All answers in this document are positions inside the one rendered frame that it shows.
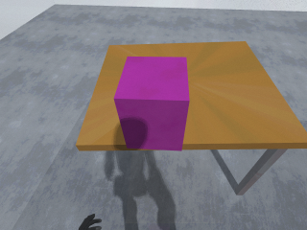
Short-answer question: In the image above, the robot left hand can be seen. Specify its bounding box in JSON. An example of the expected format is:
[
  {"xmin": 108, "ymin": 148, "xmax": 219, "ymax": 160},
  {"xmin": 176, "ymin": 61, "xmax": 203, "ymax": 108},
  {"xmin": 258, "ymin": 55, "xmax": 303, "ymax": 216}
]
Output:
[{"xmin": 79, "ymin": 214, "xmax": 102, "ymax": 230}]

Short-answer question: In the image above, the carton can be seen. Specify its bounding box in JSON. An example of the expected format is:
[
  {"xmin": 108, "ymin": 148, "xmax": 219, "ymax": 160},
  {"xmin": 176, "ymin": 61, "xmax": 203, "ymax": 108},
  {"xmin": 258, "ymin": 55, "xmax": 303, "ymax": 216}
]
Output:
[{"xmin": 113, "ymin": 57, "xmax": 190, "ymax": 151}]

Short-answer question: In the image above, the table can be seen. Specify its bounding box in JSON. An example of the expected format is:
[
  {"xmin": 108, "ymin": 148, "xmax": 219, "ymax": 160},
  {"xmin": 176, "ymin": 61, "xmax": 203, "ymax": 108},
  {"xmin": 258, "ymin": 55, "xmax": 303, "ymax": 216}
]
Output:
[{"xmin": 76, "ymin": 41, "xmax": 307, "ymax": 196}]

